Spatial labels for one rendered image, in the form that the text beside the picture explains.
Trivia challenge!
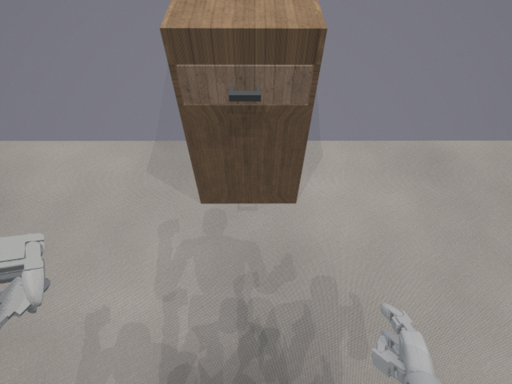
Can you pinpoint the handle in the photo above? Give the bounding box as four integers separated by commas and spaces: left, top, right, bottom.
229, 85, 261, 102

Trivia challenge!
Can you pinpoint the drawer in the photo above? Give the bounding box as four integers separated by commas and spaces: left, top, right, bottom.
177, 65, 313, 104

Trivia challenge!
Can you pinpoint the left robot hand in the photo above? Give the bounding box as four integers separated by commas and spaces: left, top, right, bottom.
0, 233, 50, 329

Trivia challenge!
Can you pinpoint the right robot hand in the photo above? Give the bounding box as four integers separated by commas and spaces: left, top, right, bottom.
372, 302, 435, 384

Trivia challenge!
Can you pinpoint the cabinet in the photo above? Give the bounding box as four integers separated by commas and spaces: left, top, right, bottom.
160, 0, 327, 204

